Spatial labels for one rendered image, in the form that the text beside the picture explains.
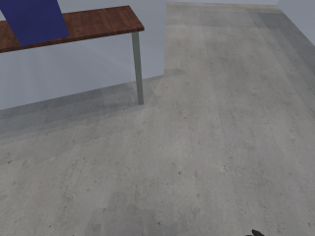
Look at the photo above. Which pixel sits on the table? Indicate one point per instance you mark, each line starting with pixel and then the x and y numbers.
pixel 89 24

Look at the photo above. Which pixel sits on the carton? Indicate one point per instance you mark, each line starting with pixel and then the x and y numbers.
pixel 34 21

